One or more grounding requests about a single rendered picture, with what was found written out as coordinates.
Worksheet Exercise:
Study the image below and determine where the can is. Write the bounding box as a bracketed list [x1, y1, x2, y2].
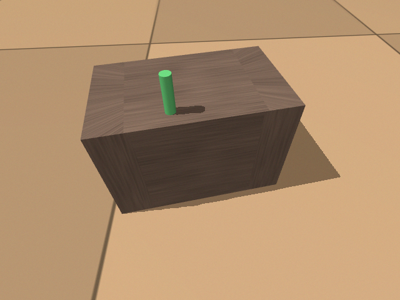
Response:
[159, 70, 176, 115]

